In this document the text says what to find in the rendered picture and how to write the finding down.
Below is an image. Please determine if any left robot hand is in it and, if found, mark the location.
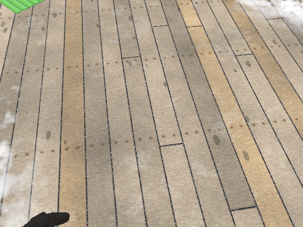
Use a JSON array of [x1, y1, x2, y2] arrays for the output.
[[23, 212, 70, 227]]

